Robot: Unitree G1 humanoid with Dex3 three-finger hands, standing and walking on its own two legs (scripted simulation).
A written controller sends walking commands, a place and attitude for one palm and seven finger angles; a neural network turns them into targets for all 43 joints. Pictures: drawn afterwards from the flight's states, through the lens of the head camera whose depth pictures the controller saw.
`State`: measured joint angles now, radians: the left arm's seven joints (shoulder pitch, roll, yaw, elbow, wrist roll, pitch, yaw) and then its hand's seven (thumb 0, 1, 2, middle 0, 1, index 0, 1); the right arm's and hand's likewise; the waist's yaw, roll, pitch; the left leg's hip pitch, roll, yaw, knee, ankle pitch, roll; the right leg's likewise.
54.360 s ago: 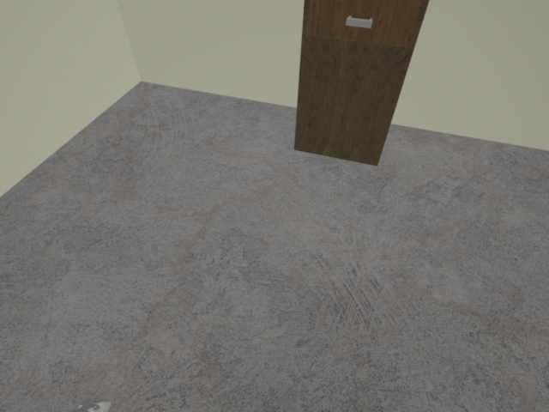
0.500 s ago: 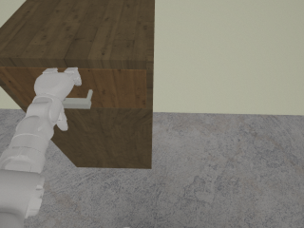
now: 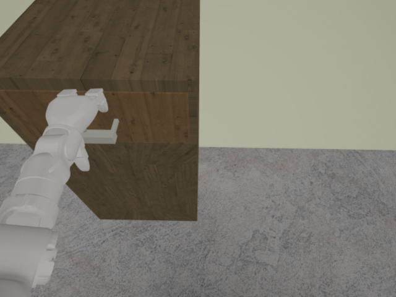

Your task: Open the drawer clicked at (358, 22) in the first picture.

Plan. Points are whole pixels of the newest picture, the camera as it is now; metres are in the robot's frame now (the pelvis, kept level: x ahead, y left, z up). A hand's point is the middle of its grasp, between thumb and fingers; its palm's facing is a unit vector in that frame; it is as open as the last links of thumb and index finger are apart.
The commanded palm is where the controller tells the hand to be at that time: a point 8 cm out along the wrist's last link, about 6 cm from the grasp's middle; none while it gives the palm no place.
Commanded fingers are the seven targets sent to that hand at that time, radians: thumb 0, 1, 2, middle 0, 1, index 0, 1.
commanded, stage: re-aim the fingers above the handle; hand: left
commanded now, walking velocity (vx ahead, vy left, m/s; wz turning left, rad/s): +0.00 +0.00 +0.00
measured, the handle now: (95, 129) +0.50 +0.25 +0.01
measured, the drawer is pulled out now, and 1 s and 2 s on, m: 0.00 0.00 0.00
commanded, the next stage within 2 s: lower the fingers behind the handle in 0.28 s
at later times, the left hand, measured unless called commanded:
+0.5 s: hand (87, 131) +0.45 +0.24 +0.07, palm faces -0.03 -0.03 -1.00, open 13.8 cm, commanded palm +0.43 +0.24 +0.12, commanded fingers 0.00 -0.50 0.30 -0.30 -1.20 -0.30 -1.20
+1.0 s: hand (90, 143) +0.45 +0.25 +0.03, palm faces -0.07 -0.03 -1.00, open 13.8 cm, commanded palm +0.43 +0.25 +0.09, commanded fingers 0.00 -0.50 0.30 -0.30 -1.20 -0.30 -1.20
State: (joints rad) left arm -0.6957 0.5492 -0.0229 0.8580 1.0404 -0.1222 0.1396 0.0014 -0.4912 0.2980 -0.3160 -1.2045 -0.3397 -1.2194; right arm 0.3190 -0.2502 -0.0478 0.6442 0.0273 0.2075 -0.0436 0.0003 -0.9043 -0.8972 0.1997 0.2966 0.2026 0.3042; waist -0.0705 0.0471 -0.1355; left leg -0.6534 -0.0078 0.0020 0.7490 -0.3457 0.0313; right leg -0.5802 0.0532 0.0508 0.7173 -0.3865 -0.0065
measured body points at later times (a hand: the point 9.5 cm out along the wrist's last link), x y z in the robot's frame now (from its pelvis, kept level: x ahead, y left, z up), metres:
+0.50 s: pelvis +0.00 +0.01 +0.00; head +0.06 +0.00 +0.44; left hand +0.44 +0.24 +0.12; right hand +0.06 -0.26 -0.13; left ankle +0.00 +0.10 -0.71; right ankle -0.03 -0.12 -0.71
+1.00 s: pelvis -0.01 +0.00 -0.01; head +0.07 +0.01 +0.43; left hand +0.44 +0.24 +0.08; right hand +0.03 -0.28 -0.14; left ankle +0.00 +0.10 -0.71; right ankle -0.03 -0.12 -0.71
